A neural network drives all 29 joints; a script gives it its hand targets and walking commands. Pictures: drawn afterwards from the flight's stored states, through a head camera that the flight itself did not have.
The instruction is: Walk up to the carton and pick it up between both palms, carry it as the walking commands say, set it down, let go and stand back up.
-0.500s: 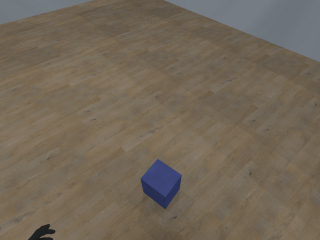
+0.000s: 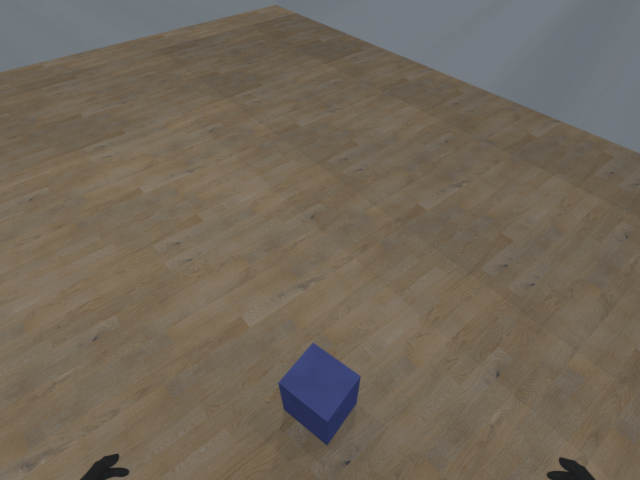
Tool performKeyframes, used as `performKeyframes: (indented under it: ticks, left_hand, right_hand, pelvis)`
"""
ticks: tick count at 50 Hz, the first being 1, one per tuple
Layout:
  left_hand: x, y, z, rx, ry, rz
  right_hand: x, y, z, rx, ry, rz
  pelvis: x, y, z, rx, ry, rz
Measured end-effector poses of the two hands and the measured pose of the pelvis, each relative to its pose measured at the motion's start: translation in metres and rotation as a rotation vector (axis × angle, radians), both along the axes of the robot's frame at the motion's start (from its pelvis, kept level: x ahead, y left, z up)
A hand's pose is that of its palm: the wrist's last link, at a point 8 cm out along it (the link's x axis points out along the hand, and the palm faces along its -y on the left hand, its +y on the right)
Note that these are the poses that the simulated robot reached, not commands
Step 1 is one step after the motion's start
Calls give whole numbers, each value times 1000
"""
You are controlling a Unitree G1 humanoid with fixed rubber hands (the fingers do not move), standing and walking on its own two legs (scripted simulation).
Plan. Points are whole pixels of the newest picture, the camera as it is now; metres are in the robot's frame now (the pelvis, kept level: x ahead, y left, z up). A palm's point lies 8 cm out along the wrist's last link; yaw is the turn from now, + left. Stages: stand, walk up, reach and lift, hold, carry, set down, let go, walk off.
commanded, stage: walk up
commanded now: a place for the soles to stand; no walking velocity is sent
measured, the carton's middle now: (320, 393) +0.51 +0.04 -0.68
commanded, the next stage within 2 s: none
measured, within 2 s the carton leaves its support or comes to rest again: neither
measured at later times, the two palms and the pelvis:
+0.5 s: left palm out of the picture +0.19 +0.51 -0.07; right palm out of the picture +0.08 -0.19 -0.12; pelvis +0.05 +0.16 -0.03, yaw -15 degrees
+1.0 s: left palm out of the picture +0.39 +0.59 -0.11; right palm out of the picture +0.10 -0.05 -0.12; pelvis +0.16 +0.30 -0.06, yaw -31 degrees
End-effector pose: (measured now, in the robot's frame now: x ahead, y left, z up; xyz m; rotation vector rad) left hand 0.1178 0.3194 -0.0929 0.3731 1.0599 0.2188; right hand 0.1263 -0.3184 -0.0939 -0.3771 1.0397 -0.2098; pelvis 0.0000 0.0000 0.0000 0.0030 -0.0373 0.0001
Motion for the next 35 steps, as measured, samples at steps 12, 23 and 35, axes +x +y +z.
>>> performKeyframes:
  ticks: [12, 23, 35]
  left_hand:
    - [-74, 126, 52, 348, 173, 3]
    - [41, 207, 24, 377, 75, -185]
    - [176, 199, 31, 308, -115, -404]
  right_hand:
    - [22, 8, 9, 1, -111, -19]
    - [-24, 118, -25, 27, -76, -138]
    - [-64, 170, -30, 4, -20, -342]
  pelvis:
    - [6, 55, -12, -5, 33, -138]
    - [38, 151, -38, 3, 5, -237]
    - [93, 201, -37, -14, 9, -364]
